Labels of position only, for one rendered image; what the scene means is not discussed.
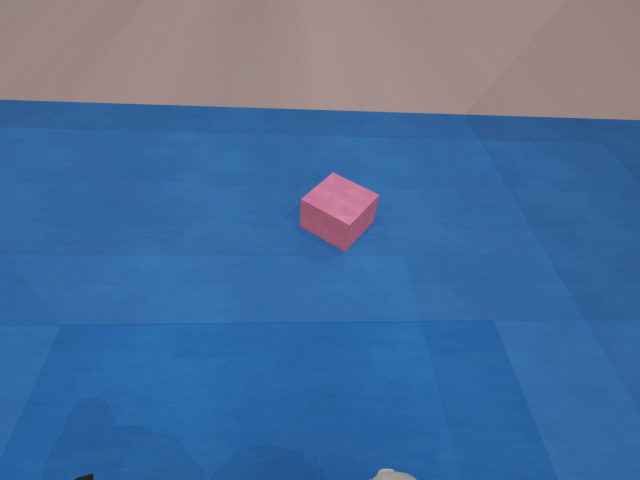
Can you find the carton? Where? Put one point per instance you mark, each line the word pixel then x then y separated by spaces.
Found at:
pixel 338 211

